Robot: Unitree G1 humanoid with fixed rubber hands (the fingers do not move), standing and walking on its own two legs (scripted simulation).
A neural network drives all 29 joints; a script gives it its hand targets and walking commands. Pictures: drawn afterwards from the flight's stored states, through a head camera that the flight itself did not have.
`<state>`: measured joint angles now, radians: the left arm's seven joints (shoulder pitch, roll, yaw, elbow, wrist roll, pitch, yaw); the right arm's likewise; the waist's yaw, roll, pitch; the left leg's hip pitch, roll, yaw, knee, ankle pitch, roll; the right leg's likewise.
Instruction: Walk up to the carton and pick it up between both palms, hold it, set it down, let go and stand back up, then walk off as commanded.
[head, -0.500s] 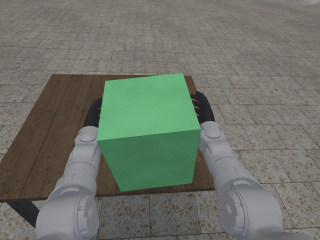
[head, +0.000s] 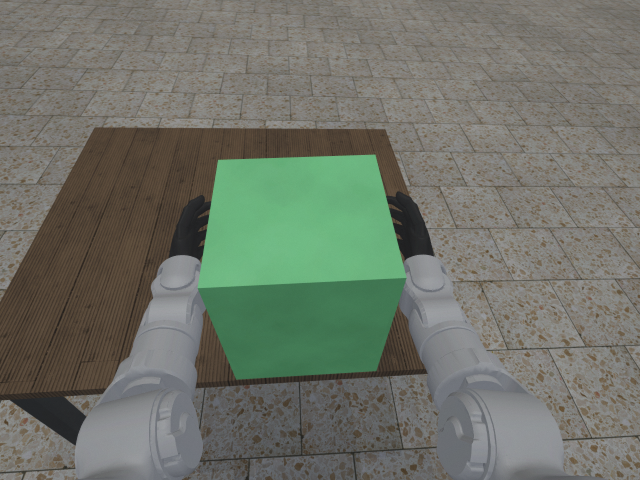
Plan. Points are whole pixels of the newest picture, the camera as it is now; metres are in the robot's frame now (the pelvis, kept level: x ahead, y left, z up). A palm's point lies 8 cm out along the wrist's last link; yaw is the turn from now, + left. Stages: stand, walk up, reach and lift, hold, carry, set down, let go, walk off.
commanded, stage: set down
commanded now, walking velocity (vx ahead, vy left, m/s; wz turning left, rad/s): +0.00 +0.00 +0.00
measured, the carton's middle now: (302, 272) +0.39 +0.02 +0.03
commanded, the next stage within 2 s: none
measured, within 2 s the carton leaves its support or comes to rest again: rests again in 1.74 s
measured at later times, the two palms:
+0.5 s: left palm (192, 259) +0.41 +0.18 +0.04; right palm (409, 256) +0.40 -0.13 +0.06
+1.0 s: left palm (191, 281) +0.41 +0.19 -0.01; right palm (391, 266) +0.42 -0.11 +0.02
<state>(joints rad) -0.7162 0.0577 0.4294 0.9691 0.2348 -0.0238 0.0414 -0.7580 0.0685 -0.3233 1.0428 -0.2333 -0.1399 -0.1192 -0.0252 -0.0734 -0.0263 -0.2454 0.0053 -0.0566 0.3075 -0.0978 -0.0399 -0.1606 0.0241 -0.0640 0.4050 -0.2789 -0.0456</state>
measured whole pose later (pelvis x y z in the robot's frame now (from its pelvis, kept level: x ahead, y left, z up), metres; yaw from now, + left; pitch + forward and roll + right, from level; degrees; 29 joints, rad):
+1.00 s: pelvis +0.03 +0.01 +0.00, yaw +0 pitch +14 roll +1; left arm -0.65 0.04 0.46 1.07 0.26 -0.32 0.08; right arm -0.74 0.08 -0.40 1.17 -0.32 -0.40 -0.11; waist -0.02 -0.07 -0.08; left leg -0.48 0.01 -0.06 0.38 -0.14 -0.04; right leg -0.36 0.03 -0.06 0.40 -0.29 -0.05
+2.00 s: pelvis +0.03 +0.01 -0.01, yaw -1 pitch +17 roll +0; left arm -0.65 0.03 0.49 1.12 0.26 -0.44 0.10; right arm -0.75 0.07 -0.44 1.21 -0.35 -0.47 -0.09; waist -0.02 -0.05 -0.11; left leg -0.57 0.03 -0.06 0.42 -0.16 -0.04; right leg -0.43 0.05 -0.06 0.40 -0.27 -0.05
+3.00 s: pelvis +0.01 +0.03 -0.02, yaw -3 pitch +26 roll -3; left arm -0.70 0.01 0.47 1.22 0.24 -0.48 0.16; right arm -0.88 -0.08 -0.21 1.45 0.05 -0.50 -0.07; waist 0.00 -0.03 -0.26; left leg -0.85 0.05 -0.06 0.59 -0.17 -0.04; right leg -0.66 0.07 -0.06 0.45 -0.25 -0.04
